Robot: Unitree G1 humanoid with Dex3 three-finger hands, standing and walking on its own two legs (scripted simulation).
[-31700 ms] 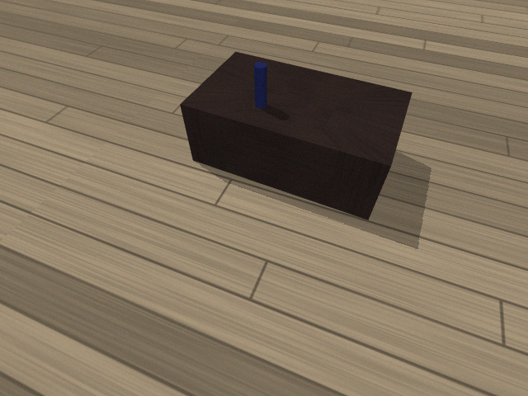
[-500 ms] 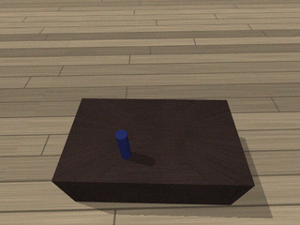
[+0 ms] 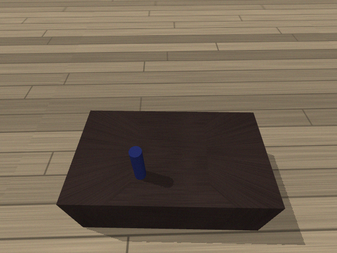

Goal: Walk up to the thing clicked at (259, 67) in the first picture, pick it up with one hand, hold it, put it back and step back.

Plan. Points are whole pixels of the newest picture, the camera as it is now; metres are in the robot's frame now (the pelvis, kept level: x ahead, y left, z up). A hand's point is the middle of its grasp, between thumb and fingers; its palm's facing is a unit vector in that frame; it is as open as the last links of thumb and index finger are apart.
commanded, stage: stand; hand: left
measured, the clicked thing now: (138, 164) +0.50 +0.16 -0.32
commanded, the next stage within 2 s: step back in 0.92 s
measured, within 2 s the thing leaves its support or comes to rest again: neither
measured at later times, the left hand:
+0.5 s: hand out of the picture +0.06 +0.26 -0.16, palm faces -0.02 -0.94 -0.34, open 7.4 cm
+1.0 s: hand out of the picture +0.06 +0.26 -0.16, palm faces -0.01 -0.94 -0.35, open 7.4 cm
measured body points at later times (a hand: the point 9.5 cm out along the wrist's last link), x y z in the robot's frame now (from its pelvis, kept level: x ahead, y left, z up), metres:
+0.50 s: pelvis -0.01 +0.00 +0.00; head +0.00 +0.00 +0.45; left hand +0.06 +0.30 -0.13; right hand +0.06 -0.30 -0.13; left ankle +0.00 +0.14 -0.75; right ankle -0.03 -0.13 -0.75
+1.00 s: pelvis -0.01 +0.01 +0.00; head +0.01 +0.01 +0.44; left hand +0.06 +0.31 -0.14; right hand +0.06 -0.30 -0.14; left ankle +0.00 +0.14 -0.75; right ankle -0.03 -0.13 -0.75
